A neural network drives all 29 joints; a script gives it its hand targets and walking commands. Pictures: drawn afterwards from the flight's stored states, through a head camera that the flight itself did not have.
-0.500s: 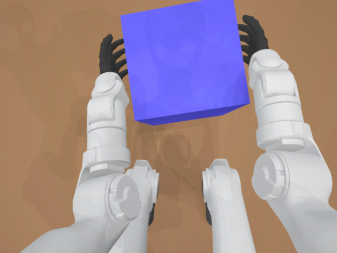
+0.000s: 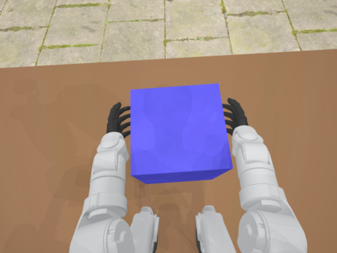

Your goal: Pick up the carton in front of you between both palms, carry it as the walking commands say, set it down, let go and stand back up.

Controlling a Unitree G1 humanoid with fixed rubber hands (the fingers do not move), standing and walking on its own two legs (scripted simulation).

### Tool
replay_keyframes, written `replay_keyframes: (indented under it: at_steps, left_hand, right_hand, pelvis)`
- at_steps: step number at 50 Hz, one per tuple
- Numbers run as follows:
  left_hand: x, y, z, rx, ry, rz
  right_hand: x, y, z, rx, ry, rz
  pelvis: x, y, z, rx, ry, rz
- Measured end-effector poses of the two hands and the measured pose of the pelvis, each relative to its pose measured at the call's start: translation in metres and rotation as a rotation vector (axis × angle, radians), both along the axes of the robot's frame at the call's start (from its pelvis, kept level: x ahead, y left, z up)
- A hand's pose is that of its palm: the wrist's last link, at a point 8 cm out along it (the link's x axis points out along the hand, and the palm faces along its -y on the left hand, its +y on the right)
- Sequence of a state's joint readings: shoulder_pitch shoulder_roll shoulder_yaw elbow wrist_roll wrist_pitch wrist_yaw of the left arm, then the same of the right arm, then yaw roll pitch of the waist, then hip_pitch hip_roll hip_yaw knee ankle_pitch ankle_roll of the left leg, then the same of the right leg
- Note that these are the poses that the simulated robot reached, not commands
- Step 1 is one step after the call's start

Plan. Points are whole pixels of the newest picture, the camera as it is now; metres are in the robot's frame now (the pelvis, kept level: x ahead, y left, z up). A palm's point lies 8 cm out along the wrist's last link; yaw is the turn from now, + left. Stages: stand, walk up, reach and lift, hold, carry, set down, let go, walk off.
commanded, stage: reach and lift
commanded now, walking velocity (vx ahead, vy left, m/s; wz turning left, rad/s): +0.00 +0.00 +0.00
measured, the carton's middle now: (177, 141) +0.42 +0.00 -0.11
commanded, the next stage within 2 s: hold in 1.70 s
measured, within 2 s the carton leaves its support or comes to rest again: neither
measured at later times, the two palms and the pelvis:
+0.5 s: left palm (84, 122) +0.37 +0.15 +0.12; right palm (261, 124) +0.36 -0.14 +0.11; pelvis +0.05 +0.01 +0.12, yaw -1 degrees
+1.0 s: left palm (63, 118) +0.35 +0.15 +0.18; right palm (280, 124) +0.34 -0.14 +0.17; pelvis +0.04 +0.01 +0.15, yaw -1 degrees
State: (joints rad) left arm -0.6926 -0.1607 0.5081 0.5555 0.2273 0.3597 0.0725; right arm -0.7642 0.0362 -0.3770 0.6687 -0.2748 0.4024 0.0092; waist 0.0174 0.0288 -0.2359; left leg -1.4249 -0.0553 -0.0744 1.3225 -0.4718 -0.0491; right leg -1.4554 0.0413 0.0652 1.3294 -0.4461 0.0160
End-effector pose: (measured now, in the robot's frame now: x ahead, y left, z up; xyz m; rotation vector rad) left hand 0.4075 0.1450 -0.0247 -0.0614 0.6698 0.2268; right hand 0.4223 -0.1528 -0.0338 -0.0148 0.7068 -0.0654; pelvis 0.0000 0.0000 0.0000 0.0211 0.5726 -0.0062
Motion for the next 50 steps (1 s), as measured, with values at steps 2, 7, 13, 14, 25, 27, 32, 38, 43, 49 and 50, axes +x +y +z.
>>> replay_keyframes:
  at_steps: [2, 7, 13, 14, 25, 27, 32, 38, 43, 49, 50]
  left_hand:
    - [-0.003, 0.0, 0.012, -0.001, -0.001, -0.005]
    - [-0.012, 0.001, 0.041, -0.001, -0.003, -0.016]
    - [-0.022, 0.003, 0.076, -0.001, -0.003, -0.03]
    - [-0.024, 0.004, 0.082, -0.001, -0.003, -0.032]
    - [-0.038, 0.009, 0.146, 0.013, -0.01, -0.076]
    - [-0.041, 0.01, 0.157, 0.018, -0.014, -0.086]
    - [-0.048, 0.012, 0.184, 0.029, -0.028, -0.109]
    - [-0.056, 0.012, 0.202, 0.048, -0.019, -0.127]
    - [-0.06, 0.011, 0.201, 0.048, 0.004, -0.127]
    - [-0.061, 0.01, 0.204, 0.044, -0.005, -0.118]
    - [-0.06, 0.01, 0.204, 0.043, -0.008, -0.116]
  right_hand:
    - [-0.005, 0.0, 0.012, 0.0, -0.001, -0.006]
    - [-0.017, 0.001, 0.04, 0.003, -0.003, -0.021]
    - [-0.032, 0.003, 0.075, 0.005, -0.003, -0.037]
    - [-0.034, 0.003, 0.081, 0.006, -0.003, -0.039]
    - [-0.058, 0.008, 0.147, -0.001, -0.011, -0.067]
    - [-0.063, 0.01, 0.158, -0.004, -0.016, -0.072]
    - [-0.074, 0.012, 0.185, -0.014, -0.03, -0.079]
    - [-0.082, 0.012, 0.204, -0.038, -0.023, -0.066]
    - [-0.087, 0.011, 0.204, -0.036, 0.0, -0.068]
    - [-0.086, 0.01, 0.206, -0.028, -0.009, -0.07]
    - [-0.086, 0.01, 0.206, -0.027, -0.011, -0.071]
  pelvis:
    - [0.003, 0.001, 0.011, -0.003, -0.022, 0.0]
    - [0.012, 0.003, 0.037, -0.01, -0.085, -0.001]
    - [0.024, 0.006, 0.068, -0.016, -0.17, -0.002]
    - [0.026, 0.007, 0.073, -0.017, -0.186, -0.002]
    - [0.046, 0.011, 0.122, -0.024, -0.372, -0.003]
    - [0.049, 0.011, 0.129, -0.025, -0.408, -0.002]
    - [0.054, 0.012, 0.142, -0.027, -0.501, -0.001]
    - [0.052, 0.013, 0.149, -0.028, -0.592, -0.004]
    - [0.045, 0.012, 0.148, -0.028, -0.629, -0.007]
    - [0.039, 0.011, 0.148, -0.027, -0.641, -0.006]
    - [0.039, 0.01, 0.148, -0.027, -0.642, -0.006]
